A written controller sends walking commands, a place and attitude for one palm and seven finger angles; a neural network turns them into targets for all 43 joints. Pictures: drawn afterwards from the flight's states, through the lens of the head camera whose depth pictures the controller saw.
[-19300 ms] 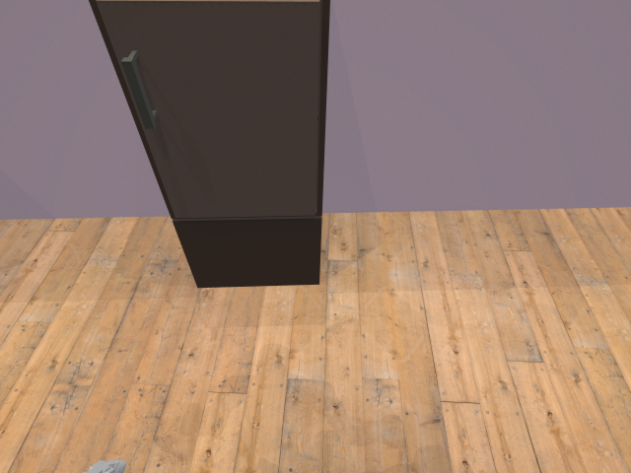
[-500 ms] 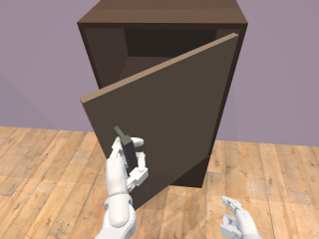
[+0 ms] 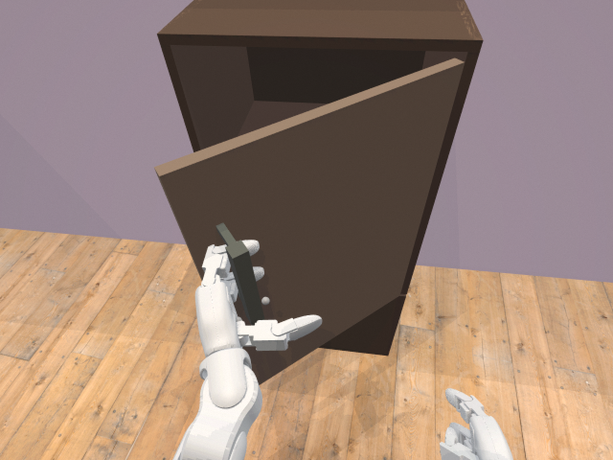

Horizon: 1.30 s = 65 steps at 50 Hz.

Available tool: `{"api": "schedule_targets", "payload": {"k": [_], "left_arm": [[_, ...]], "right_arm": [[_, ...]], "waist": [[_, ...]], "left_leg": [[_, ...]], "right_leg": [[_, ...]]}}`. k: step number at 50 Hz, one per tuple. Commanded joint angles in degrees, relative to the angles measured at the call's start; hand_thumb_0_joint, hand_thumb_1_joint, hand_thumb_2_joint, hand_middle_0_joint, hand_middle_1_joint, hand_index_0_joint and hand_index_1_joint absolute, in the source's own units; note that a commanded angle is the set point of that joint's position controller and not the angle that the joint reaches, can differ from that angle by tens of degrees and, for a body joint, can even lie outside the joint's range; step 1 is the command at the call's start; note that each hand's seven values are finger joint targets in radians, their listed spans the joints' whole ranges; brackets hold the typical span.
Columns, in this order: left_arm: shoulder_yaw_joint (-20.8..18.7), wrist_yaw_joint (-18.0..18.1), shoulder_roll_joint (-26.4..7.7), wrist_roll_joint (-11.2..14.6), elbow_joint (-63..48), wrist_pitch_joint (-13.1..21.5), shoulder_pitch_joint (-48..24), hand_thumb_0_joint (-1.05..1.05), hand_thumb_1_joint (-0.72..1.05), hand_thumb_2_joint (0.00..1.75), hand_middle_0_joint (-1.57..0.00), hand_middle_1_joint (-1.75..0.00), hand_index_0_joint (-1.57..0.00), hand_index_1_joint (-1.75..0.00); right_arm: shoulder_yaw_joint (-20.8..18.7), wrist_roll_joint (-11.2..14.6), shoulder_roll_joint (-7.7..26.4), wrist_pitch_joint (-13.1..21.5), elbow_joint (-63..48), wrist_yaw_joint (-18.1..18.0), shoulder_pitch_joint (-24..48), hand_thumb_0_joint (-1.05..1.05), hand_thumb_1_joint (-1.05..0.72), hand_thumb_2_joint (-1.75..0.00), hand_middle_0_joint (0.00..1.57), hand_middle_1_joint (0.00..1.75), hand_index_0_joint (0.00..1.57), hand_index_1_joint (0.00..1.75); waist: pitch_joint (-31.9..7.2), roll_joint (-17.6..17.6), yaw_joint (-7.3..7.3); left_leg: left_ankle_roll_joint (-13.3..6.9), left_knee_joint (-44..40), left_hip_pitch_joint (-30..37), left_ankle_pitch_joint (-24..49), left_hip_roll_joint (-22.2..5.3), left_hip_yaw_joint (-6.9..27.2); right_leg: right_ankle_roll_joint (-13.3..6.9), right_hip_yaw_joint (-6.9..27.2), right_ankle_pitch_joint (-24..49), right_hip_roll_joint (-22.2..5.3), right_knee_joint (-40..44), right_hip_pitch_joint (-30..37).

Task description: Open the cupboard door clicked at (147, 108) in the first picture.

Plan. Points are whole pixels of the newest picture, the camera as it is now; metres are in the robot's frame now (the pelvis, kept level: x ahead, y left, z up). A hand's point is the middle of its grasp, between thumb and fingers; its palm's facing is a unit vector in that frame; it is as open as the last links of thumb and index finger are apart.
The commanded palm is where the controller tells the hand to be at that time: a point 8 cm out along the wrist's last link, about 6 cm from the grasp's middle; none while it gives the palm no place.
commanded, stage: open thumb and fingers to let go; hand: left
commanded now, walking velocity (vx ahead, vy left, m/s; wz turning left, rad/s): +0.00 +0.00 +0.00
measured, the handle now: (240, 276) +0.33 +0.11 +0.08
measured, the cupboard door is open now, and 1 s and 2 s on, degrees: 41 42 41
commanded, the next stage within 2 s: slide the hand sideways off the handle in 0.30 s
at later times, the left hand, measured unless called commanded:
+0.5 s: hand (257, 309) +0.28 +0.08 +0.08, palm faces +0.07 -1.00 -0.06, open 15.1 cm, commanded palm +0.25 +0.12 +0.08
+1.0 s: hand (240, 343) +0.24 +0.09 +0.08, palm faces -0.15 -0.99 -0.02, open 16.1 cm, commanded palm +0.21 +0.16 +0.08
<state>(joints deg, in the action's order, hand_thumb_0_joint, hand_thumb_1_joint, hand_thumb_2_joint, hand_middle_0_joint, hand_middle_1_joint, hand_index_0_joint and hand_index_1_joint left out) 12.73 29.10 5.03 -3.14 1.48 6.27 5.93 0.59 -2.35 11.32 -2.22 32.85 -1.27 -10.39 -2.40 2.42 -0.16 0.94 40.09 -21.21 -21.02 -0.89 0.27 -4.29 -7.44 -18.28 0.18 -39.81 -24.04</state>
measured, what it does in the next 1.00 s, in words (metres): stands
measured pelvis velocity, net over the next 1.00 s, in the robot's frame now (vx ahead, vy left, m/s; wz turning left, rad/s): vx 0.01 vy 0.04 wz -0.04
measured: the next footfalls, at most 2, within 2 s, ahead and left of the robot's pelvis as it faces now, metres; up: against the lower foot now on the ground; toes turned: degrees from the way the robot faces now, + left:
none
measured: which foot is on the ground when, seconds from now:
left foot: down 0.00-1.00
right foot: down 0.00-1.00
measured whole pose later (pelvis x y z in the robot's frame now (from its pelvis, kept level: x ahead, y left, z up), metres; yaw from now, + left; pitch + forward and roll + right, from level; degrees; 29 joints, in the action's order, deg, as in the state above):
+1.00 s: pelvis +0.01 +0.04 -0.01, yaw -2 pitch +4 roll +0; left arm 13.2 2.2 -5.4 2.0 -14.2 7.1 20.8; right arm 3.0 0.5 11.5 2.4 25.5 0.4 -14.7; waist -3.0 1.7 -0.2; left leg -1.6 45.9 -24.3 -25.5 0.2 -2.9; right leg -1.6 -4.1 -21.3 -1.0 -45.6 -28.1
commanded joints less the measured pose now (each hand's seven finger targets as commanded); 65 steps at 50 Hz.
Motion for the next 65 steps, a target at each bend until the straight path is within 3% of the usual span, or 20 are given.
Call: {"api": "schedule_targets", "payload": {"k": [1,5,8,10,14,20,21,22,23,24,25,27,29,31,36,42,55,59,62,65], "left_arm": [[1.3,0.6,3.4,-1.3,-10.6,3.2,-12.8,0.0,-0.5,0.3,-0.26,-0.95,-0.26,-0.95],[2.5,1.5,4.5,-2.3,-11.6,2.6,-12.6,0.0,-0.5,0.3,-0.22,-0.75,-0.22,-0.75],[3.2,1.6,5.7,-1.5,-13.2,2.0,-10.6,0.0,-0.5,0.3,-0.2,-0.6,-0.2,-0.6],[2.7,1.8,5.0,-1.4,-13.4,1.6,-10.0,0.0,-0.5,0.3,-0.18,-0.5,-0.18,-0.5],[3.8,2.6,6.9,-1.3,-14.6,0.5,-9.9,0.0,-0.5,0.3,-0.15,-0.3,-0.15,-0.3],[4.2,3.4,7.3,-1.7,-13.1,-1.2,-13.9,0.0,-0.5,0.3,-0.15,-0.3,-0.15,-0.3],[14.9,-8.9,0.7,-7.1,-12.8,1.5,-14.6,0.0,-0.5,0.3,-0.15,-0.3,-0.15,-0.3],[10.1,-15.5,-3.5,-4.7,-15.9,4.3,-17.2,0.0,-0.5,0.3,-0.15,-0.3,-0.15,-0.3],[9.0,-20.6,-6.1,-3.7,-17.2,5.9,-17.0,0.0,-0.5,0.3,-0.15,-0.3,-0.15,-0.3],[9.7,-25.2,-5.5,-1.8,-16.6,6.6,-16.9,0.0,-0.5,0.3,-0.15,-0.3,-0.15,-0.3],[9.6,-29.2,-5.2,0.8,-16.5,6.6,-16.2,0.0,-0.5,0.3,-0.15,-0.3,-0.15,-0.3],[7.4,-32.0,-3.2,6.1,-16.7,5.6,-13.3,0.0,-0.5,0.3,-0.15,-0.3,-0.15,-0.3],[4.4,-31.2,-2.9,9.1,-16.3,3.9,-9.5,0.0,-0.5,0.3,-0.15,-0.3,-0.15,-0.3],[1.5,-28.9,-4.4,9.2,-17.5,3.1,-5.5,0.0,-0.5,0.3,-0.15,-0.3,-0.15,-0.3],[1.8,-24.8,-5.6,5.1,-22.2,3.4,-1.2,0.0,-0.5,0.3,-0.15,-0.3,-0.15,-0.3],[-2.0,-24.1,-9.5,4.0,-26.4,3.9,5.3,0.0,-0.5,0.3,-0.15,-0.3,-0.15,-0.3],[-7.3,-29.2,-13.4,8.5,-32.4,7.0,16.2,0.0,-0.5,0.3,-0.15,-0.3,-0.15,-0.3],[-11.6,-31.7,-16.4,10.5,-32.5,8.0,20.5,0.0,-0.5,0.3,-0.15,-0.3,-0.15,-0.3],[-11.6,-33.4,-16.6,11.4,-33.9,9.0,21.6,0.0,-0.5,0.3,-0.15,-0.3,-0.15,-0.3],[-13.0,-34.8,-17.5,12.6,-33.7,9.5,23.4,0.0,-0.5,0.3,-0.15,-0.3,-0.15,-0.3]], "right_arm": [[-0.9,0.1,3.6,2.9,-9.9,0.1,7.3,0.0,-0.9,-0.9,0.2,0.3,0.2,0.3],[-1.2,0.0,3.7,2.6,-10.4,0.6,7.0,0.0,-0.9,-0.9,0.2,0.3,0.2,0.3],[-1.2,0.2,3.6,2.4,-11.1,1.1,6.6,0.0,-0.9,-0.9,0.2,0.3,0.2,0.3],[-1.0,0.3,3.6,1.9,-11.1,1.2,7.3,0.0,-0.9,-0.9,0.2,0.3,0.2,0.3],[-0.9,0.3,3.6,1.7,-11.5,1.6,8.0,0.0,-0.9,-0.9,0.2,0.3,0.2,0.3],[-0.6,0.5,3.7,0.9,-10.8,1.7,9.1,0.0,-0.9,-0.9,0.2,0.3,0.2,0.3],[-0.5,0.3,6.0,1.0,-9.1,2.0,4.3,0.0,-0.9,-0.9,0.2,0.3,0.2,0.3],[-0.9,0.9,5.6,1.5,-11.0,1.4,3.3,0.0,-0.9,-0.9,0.2,0.3,0.2,0.3],[-0.7,1.2,5.6,1.9,-11.6,0.7,3.4,0.0,-0.9,-0.9,0.2,0.3,0.2,0.3],[-0.5,1.7,5.5,2.5,-12.0,0.3,3.0,0.0,-0.9,-0.9,0.2,0.3,0.2,0.3],[-0.2,2.3,5.7,3.1,-12.8,0.2,2.8,0.0,-0.9,-0.9,0.2,0.3,0.2,0.3],[0.1,3.2,5.4,4.8,-14.1,-0.1,3.2,0.0,-0.9,-0.9,0.2,0.3,0.2,0.3],[0.3,3.7,5.7,6.2,-14.7,-0.1,3.7,0.0,-0.9,-0.9,0.2,0.3,0.2,0.3],[0.1,3.7,5.8,7.0,-15.2,0.3,3.8,0.0,-0.9,-0.9,0.2,0.3,0.2,0.3],[0.0,3.1,5.6,7.7,-16.3,1.7,2.6,0.0,-0.9,-0.9,0.2,0.3,0.2,0.3],[-0.1,2.8,5.4,7.3,-17.2,1.7,2.4,0.0,-0.9,-0.9,0.2,0.3,0.2,0.3],[-0.5,3.2,6.2,9.6,-17.5,0.5,0.5,0.0,-0.9,-0.9,0.2,0.3,0.2,0.3],[-0.8,3.3,6.6,10.5,-17.4,0.0,-0.4,0.0,-0.9,-0.9,0.2,0.3,0.2,0.3],[-0.9,3.6,6.7,11.2,-17.6,-0.1,-0.3,0.0,-0.9,-0.9,0.2,0.3,0.2,0.3],[-1.1,3.6,7.0,11.9,-17.6,-0.4,-0.5,0.0,-0.9,-0.9,0.2,0.3,0.2,0.3]], "waist": [[-9.3,-8.5,0.35],[-11.3,-5.4,-0.31],[-12.0,-6.6,-0.61],[-10.5,-6.4,-0.75],[-10.3,-6.8,-0.72],[-8.0,-6.2,-0.2],[-4.4,-8.5,5.07],[-9.0,-7.0,3.27],[-11.9,-4.2,2.3],[-11.8,-3.7,2.88],[-11.9,-1.5,2.52],[-11.4,-2.8,1.84],[-9.7,-6.1,0.99],[-9.6,-6.6,-0.38],[-9.0,-4.8,-0.69],[-9.0,-3.9,-1.41],[-9.1,-3.6,-0.47],[-9.5,-6.3,-0.56],[-9.0,-2.7,-0.48],[-8.9,-4.2,-0.35]], "left_leg": [[-2.3,-3.5,-0.4,5.4,2.2,0.3],[-2.1,-3.7,0.5,8.0,1.8,0.4],[-1.9,-3.8,0.4,10.2,1.5,0.4],[-1.8,-3.9,0.1,9.5,1.4,0.5],[-1.8,-3.6,0.1,8.9,1.3,0.7],[-1.6,-3.9,-0.3,6.6,1.2,1.5],[-2.6,-3.1,1.8,7.5,1.4,1.2],[-2.9,-2.7,0.7,8.4,1.7,1.2],[-2.9,-2.3,1.4,9.0,1.8,0.9],[-3.0,-2.0,1.6,9.1,1.9,1.1],[-2.7,-2.3,1.9,8.9,1.8,1.4],[-2.4,-2.9,1.1,7.6,1.6,2.1],[-1.9,-3.7,-0.5,5.7,1.4,2.7],[-1.6,-4.5,-0.9,6.4,1.1,2.8],[-1.3,-4.3,-1.1,7.8,0.7,2.4],[-1.5,-3.3,-2.5,7.9,0.7,1.1],[-2.0,0.2,-5.3,8.8,1.5,0.5],[-2.1,1.7,-7.7,8.2,1.8,0.3],[-1.9,2.0,-7.6,8.4,1.9,0.4],[-2.1,3.1,-8.9,7.8,2.1,0.5]], "right_leg": [[3.1,8.0,1.2,-3.0,10.2,5.8],[2.4,5.9,5.6,-1.9,7.2,6.0],[2.3,4.9,9.1,-1.4,5.8,7.0],[2.2,4.8,7.8,-1.3,6.2,6.6],[2.1,4.3,6.0,-1.0,5.8,5.5],[1.9,3.6,2.2,-0.7,5.7,3.0],[2.2,5.5,6.9,-0.9,4.9,0.0],[2.1,5.3,9.6,-1.1,3.3,2.1],[1.8,5.8,11.0,-1.2,2.4,3.5],[1.8,5.7,11.4,-1.2,2.2,3.2],[1.6,5.5,10.7,-1.1,1.8,3.1],[1.8,4.5,8.6,-0.7,2.1,3.0],[2.2,3.7,5.8,-0.4,2.8,2.8],[2.2,3.2,5.3,-0.4,2.3,3.2],[1.9,3.2,5.9,-0.5,0.8,2.1],[1.8,4.2,6.9,-0.3,0.4,3.1],[2.6,5.3,10.7,-0.2,-0.2,3.1],[3.2,6.6,11.2,-0.4,0.0,4.0],[3.0,6.3,11.0,-0.5,-0.6,2.9],[3.3,7.1,10.2,-0.6,-0.2,2.8]]}}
